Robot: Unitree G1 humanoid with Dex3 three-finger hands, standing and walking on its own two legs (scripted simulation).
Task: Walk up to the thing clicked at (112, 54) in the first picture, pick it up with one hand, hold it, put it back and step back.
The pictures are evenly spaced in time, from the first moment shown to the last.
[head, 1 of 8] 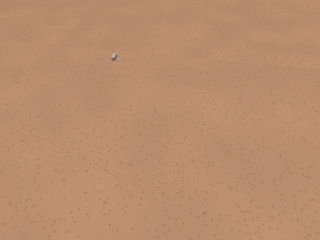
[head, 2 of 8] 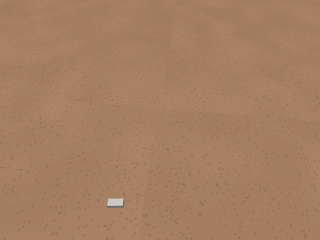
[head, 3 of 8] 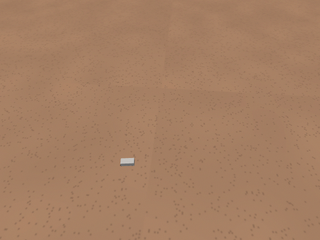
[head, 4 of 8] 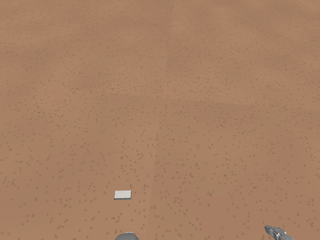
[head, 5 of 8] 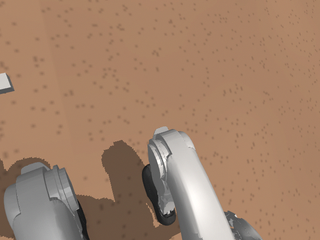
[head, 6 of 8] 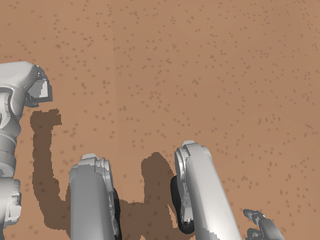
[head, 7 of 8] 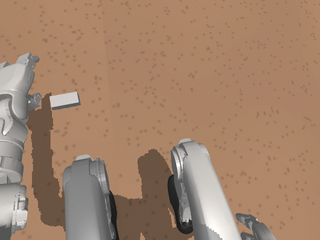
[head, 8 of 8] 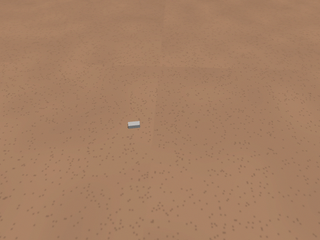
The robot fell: no
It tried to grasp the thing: yes
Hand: left
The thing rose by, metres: 0.69
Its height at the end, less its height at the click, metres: +0.00
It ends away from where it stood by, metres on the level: 0.01
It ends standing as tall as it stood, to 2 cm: yes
